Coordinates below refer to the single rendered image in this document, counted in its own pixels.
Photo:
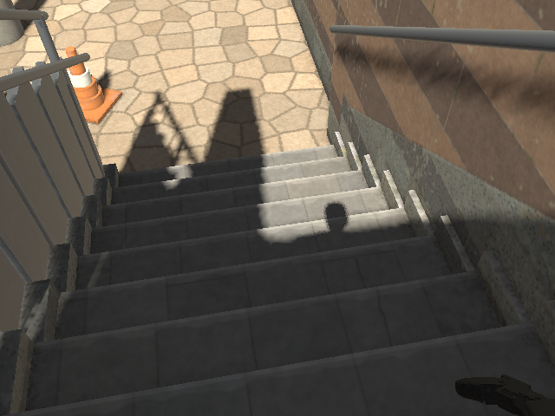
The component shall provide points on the right robot hand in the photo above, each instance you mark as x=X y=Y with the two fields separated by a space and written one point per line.
x=510 y=394

